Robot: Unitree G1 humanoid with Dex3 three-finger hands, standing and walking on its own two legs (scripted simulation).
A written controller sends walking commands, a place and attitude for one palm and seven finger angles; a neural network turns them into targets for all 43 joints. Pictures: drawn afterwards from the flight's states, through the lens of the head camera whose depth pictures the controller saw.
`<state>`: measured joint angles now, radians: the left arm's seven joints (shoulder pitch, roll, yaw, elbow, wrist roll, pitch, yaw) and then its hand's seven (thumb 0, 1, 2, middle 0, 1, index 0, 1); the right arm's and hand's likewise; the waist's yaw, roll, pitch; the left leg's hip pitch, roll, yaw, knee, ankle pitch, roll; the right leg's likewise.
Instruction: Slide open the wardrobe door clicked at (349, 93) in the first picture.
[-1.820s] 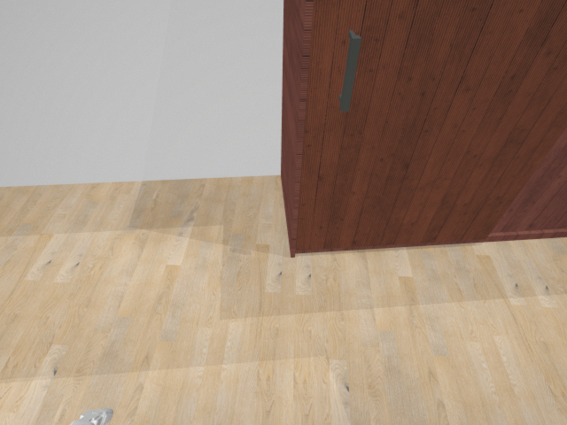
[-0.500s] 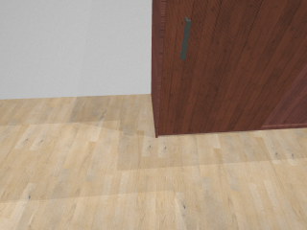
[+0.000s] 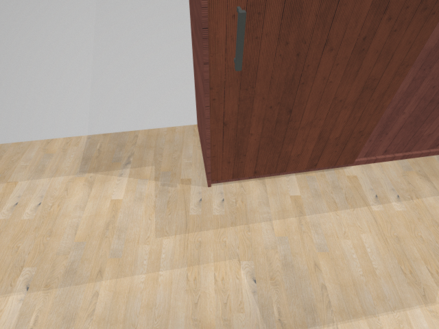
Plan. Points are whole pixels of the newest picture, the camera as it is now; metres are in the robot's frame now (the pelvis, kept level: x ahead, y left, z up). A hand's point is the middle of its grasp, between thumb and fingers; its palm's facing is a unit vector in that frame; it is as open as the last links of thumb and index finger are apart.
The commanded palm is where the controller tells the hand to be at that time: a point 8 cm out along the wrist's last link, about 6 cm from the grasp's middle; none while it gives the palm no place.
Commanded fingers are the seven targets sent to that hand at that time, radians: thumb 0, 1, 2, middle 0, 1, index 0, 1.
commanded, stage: walk to a spot facing it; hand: left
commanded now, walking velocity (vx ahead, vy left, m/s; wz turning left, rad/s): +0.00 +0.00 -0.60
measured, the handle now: (238, 39) +0.95 +0.01 +0.08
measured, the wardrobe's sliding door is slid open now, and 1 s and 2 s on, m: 0.00 0.00 0.00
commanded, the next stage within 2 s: none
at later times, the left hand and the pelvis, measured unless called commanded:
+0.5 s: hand out of the picture +0.05 +0.17 -0.16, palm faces -0.16 -0.96 -0.24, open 7.4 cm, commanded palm none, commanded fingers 0.00 0.90 0.90 -0.20 -0.30 -0.20 -0.30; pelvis -0.02 -0.01 +0.01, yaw -15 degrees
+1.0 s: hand out of the picture +0.15 +0.20 -0.16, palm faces -0.53 -0.83 -0.18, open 7.4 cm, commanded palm none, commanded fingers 0.00 0.90 0.90 -0.20 -0.30 -0.20 -0.30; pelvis -0.02 +0.05 +0.01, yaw -34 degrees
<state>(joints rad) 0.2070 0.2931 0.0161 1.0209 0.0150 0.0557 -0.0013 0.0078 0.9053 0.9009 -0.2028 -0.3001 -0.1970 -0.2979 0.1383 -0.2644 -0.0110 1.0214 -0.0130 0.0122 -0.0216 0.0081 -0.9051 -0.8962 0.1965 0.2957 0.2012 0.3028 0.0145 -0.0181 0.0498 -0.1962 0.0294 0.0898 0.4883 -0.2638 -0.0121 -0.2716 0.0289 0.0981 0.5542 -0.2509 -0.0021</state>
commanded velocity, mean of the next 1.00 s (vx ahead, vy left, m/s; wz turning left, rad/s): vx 0.07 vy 0.00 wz -0.60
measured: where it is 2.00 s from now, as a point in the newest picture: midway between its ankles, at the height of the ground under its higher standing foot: outside the picture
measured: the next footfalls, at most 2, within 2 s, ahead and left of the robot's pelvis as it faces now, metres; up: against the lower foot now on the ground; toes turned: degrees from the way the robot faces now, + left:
left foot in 0.66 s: +0.03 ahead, +0.12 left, +0.00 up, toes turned -23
right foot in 1.28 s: -0.02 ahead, -0.18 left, +0.00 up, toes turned -52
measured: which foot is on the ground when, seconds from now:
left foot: down 0.00-0.12, up 0.14-0.64, down 0.66-1.00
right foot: down 0.00-0.66, up 0.68-1.00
